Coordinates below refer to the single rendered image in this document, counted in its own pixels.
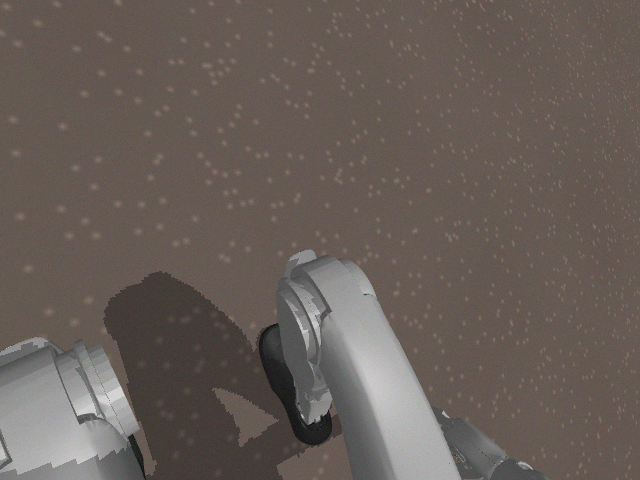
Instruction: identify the right robot hand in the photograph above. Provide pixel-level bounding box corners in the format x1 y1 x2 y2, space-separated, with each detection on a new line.
430 405 510 480

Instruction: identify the right robot foot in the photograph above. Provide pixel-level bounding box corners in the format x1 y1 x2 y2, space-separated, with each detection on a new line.
259 324 332 445

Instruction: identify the right robot arm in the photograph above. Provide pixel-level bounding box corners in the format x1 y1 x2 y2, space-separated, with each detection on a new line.
490 458 550 480

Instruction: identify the left robot foot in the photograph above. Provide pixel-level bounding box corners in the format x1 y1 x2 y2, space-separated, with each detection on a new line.
128 434 146 480

